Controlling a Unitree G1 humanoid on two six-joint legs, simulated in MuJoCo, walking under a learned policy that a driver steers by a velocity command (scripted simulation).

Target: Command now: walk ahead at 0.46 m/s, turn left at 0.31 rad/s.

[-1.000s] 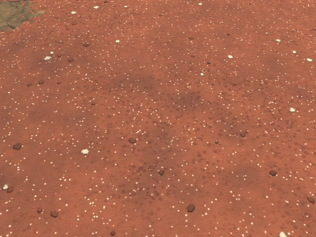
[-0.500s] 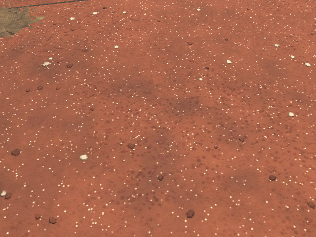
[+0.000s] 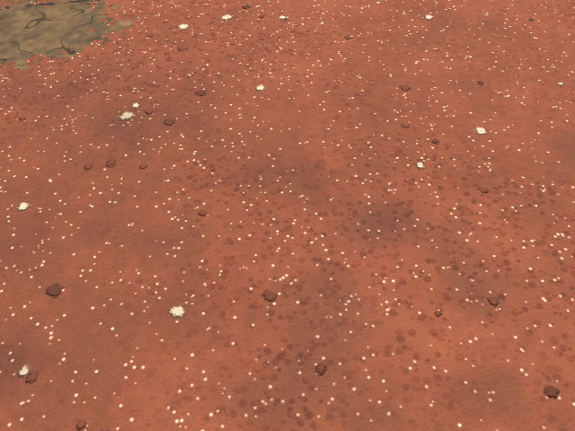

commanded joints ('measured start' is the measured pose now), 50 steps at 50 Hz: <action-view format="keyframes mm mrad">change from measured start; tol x16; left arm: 1 44 166 34 -23 -9 -9 8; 26 -457 175 52 -389 -2 28 15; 50 -366 147 41 -308 13 47 -4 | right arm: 1 -173 -25 9 -113 4 -12 21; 4 -99 -78 -18 -118 -1 -18 35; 7 325 -256 -95 -30 -10 3 12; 13 68 -134 -46 -118 -33 -13 7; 32 320 -95 -16 -140 -39 54 -71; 50 154 -102 -20 -80 -53 80 -55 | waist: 1 -15 -107 165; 6 -239 -171 -113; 8 -158 230 -396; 12 -80 -98 -96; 29 -72 93 -104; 32 -131 -272 -221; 50 -55 71 5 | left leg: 1 21 -31 24 -96 32 39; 6 557 -169 75 -136 -57 148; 8 1162 313 -833 -310 -13 443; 13 506 117 -348 -419 415 267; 18 347 37 -241 -408 543 244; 30 484 2 -394 -176 100 83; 33 201 -143 -199 211 -686 -67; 36 155 -101 -184 382 -580 -125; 46 601 -23 -125 -298 -115 -43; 50 353 14 -192 -362 -398 7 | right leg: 1 -112 -272 23 -52 497 -105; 6 -101 -254 -72 555 1160 -23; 7 -382 -185 -74 900 791 18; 8 -756 56 47 1333 -202 86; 9 -818 4 232 1414 -199 47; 22 -624 -43 149 619 231 118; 28 -574 -30 157 408 166 85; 32 -109 -401 497 284 941 -237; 47 -500 -87 169 279 38 -2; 50 -357 -51 110 321 130 57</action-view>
